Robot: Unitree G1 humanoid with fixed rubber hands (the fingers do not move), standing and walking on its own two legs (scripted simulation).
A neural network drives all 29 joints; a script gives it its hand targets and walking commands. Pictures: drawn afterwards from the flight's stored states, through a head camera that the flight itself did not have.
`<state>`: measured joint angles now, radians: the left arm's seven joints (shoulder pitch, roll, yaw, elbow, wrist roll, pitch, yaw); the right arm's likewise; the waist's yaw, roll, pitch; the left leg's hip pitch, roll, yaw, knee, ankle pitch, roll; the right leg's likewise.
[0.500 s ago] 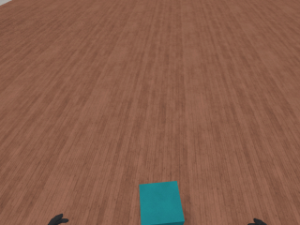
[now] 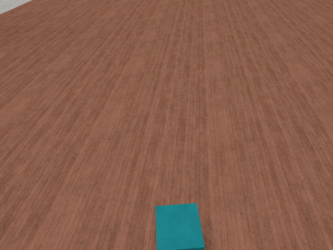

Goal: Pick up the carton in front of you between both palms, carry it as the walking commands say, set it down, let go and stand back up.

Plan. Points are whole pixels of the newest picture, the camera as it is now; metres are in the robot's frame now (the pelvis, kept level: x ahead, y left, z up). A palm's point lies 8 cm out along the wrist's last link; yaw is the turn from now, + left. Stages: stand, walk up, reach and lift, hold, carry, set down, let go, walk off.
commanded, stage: stand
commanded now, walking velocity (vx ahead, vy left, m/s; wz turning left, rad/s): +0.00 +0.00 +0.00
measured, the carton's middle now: (177, 234) +0.39 -0.03 -0.65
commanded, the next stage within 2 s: none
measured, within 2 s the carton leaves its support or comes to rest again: neither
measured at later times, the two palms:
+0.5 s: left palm out of the picture +0.08 +0.31 -0.10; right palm out of the picture +0.07 -0.31 -0.10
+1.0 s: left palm out of the picture +0.08 +0.31 -0.10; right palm out of the picture +0.07 -0.31 -0.10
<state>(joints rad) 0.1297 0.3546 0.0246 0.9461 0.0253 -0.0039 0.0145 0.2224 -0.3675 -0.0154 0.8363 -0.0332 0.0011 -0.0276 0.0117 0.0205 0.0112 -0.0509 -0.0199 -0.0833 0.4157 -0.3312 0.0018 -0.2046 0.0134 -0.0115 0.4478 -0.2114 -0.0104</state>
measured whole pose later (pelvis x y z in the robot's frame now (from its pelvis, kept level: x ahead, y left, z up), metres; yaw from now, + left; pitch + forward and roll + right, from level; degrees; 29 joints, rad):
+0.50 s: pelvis -0.01 +0.00 +0.00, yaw +0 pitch -2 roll +0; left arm 0.12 0.38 0.02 1.03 0.02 -0.01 0.01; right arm 0.20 -0.38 0.00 0.93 -0.02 -0.01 -0.02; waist 0.01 0.02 0.02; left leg -0.04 -0.02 -0.08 0.38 -0.29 0.00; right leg -0.19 0.01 -0.01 0.40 -0.17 -0.01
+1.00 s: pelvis -0.01 +0.00 +0.00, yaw +0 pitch -2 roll +0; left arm 0.10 0.39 0.01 1.07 0.01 -0.01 0.01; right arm 0.17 -0.39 0.00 0.98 -0.02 -0.01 -0.02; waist 0.01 0.02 0.03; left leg -0.03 -0.02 -0.08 0.35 -0.28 0.00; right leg -0.18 0.01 -0.01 0.38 -0.15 -0.02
